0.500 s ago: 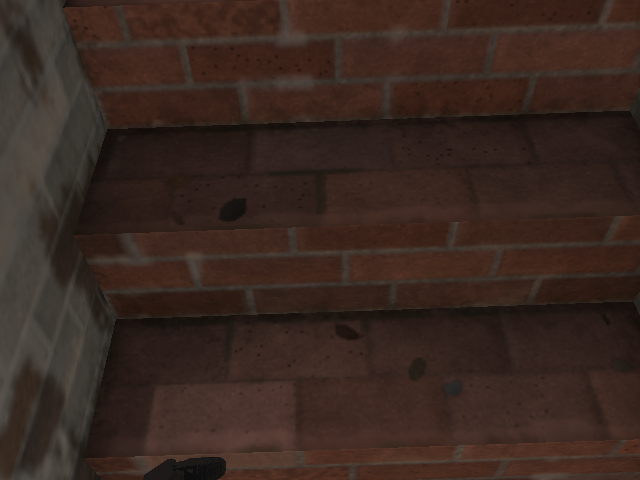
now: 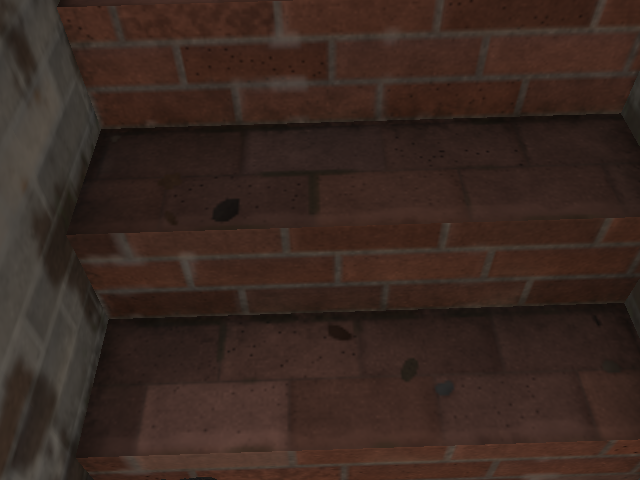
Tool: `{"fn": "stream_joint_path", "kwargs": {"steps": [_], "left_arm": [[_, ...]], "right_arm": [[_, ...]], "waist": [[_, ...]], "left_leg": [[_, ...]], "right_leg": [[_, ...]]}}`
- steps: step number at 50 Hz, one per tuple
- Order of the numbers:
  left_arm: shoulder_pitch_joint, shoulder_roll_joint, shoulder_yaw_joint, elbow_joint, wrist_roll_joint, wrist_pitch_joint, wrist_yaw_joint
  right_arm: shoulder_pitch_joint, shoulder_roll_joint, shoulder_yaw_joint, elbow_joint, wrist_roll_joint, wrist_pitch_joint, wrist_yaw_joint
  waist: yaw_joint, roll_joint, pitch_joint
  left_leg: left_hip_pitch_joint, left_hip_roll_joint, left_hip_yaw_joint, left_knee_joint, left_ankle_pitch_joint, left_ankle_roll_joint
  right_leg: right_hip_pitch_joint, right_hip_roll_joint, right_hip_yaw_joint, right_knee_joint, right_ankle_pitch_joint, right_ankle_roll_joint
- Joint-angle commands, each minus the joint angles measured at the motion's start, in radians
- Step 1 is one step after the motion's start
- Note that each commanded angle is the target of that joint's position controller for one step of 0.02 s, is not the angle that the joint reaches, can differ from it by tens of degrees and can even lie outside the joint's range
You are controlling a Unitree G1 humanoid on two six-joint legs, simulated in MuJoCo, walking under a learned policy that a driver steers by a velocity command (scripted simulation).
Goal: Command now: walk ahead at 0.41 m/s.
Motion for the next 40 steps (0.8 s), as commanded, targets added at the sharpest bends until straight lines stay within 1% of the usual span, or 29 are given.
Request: {"fn": "stream_joint_path", "kwargs": {"steps": [1, 2, 5, 13, 24, 40], "left_arm": [[-0.059, 0.044, 0.008, -0.081, 0.001, -0.029, -0.006], [-0.067, 0.032, 0.006, -0.084, 0.0, -0.031, -0.006], [-0.07, 0.039, 0.008, -0.085, 0.0, -0.035, -0.006], [-0.097, 0.038, 0.006, -0.099, -0.003, -0.034, -0.006], [-0.12, 0.041, 0.003, -0.115, -0.002, -0.031, -0.009], [-0.132, 0.047, -0.001, -0.132, 0.0, -0.031, -0.012]], "right_arm": [[-0.059, -0.027, 0.0, -0.09, -0.005, -0.014, 0.004], [-0.075, -0.031, 0.0, -0.097, -0.003, -0.013, 0.004], [-0.081, -0.036, -0.001, -0.104, 0.002, -0.012, 0.002], [-0.13, -0.034, 0.004, -0.127, 0.001, -0.01, 0.002], [-0.183, -0.034, 0.01, -0.148, -0.001, -0.011, 0.006], [-0.204, -0.04, 0.015, -0.158, -0.003, -0.012, 0.011]], "waist": [[0.008, -0.012, -0.051], [0.008, -0.006, -0.063], [0.002, -0.008, -0.104], [-0.001, -0.008, -0.117], [0.003, -0.008, -0.131], [0.005, -0.009, -0.126]], "left_leg": [[-0.031, 0.068, -0.064, -0.06, 0.078, 0.082], [-0.017, 0.076, -0.068, -0.061, 0.106, 0.076], [0.009, 0.079, -0.067, -0.051, 0.145, 0.068], [0.036, 0.085, -0.068, -0.05, 0.18, 0.06], [0.05, 0.089, -0.069, -0.056, 0.193, 0.056], [0.047, 0.09, -0.071, -0.067, 0.159, 0.056]], "right_leg": [[0.075, -0.14, 0.152, -0.099, 0.015, -0.005], [0.087, -0.139, 0.145, -0.091, 0.078, -0.004], [0.123, -0.143, 0.136, -0.068, 0.211, 0.001], [0.126, -0.151, 0.135, -0.061, 0.28, 0.006], [0.126, -0.158, 0.137, -0.06, 0.275, 0.012], [0.108, -0.159, 0.142, -0.068, 0.204, 0.019]]}}
Velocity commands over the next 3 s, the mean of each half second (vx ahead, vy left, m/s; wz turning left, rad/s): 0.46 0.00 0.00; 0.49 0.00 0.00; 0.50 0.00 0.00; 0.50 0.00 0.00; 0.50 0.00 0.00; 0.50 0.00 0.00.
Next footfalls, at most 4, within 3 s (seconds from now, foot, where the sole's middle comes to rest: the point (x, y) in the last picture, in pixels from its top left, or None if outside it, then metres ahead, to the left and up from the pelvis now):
none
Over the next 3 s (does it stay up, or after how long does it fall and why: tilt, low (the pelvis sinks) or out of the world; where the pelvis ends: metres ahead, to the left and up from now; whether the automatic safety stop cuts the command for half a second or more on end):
stays up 0.01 0.01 0.00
